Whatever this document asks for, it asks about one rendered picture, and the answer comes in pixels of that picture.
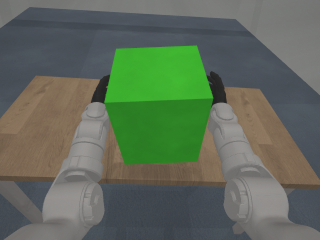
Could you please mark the left robot hand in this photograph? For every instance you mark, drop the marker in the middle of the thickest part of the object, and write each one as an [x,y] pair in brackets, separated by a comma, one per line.
[101,90]

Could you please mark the left robot forearm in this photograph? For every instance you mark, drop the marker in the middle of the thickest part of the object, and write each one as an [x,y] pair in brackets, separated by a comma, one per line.
[84,161]

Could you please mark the table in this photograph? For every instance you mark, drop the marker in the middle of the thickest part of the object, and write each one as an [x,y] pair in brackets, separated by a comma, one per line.
[37,131]

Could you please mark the right robot forearm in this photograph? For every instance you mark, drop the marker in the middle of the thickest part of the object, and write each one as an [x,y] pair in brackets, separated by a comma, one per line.
[233,148]

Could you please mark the robot left upper arm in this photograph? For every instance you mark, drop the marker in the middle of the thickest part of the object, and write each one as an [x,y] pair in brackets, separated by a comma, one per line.
[70,210]

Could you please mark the carton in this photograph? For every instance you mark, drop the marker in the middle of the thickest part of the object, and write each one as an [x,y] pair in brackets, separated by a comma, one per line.
[158,101]

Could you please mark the robot right upper arm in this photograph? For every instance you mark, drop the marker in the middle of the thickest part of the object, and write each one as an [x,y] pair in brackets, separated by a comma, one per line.
[260,206]

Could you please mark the right robot hand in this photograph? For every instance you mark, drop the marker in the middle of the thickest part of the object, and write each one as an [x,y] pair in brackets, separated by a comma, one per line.
[217,88]

